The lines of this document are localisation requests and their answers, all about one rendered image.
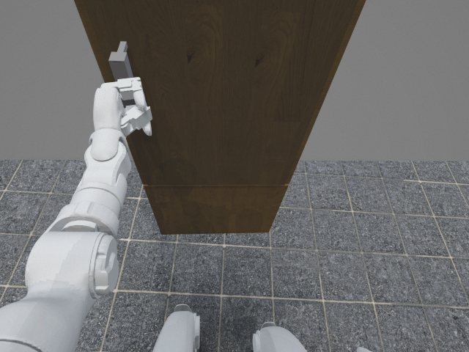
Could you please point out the robot left upper arm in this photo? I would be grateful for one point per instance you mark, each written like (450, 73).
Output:
(68, 272)

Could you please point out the handle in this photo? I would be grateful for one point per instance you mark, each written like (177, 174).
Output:
(120, 67)

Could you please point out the cupboard door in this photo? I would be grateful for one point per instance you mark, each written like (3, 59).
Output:
(232, 85)

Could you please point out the left robot forearm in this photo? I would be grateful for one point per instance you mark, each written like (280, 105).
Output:
(99, 197)

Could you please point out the robot right thigh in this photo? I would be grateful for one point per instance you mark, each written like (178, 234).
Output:
(276, 339)

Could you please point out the robot left hand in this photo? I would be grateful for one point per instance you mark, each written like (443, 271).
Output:
(109, 112)

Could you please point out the robot right shin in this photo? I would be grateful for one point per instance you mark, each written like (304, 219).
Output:
(266, 324)

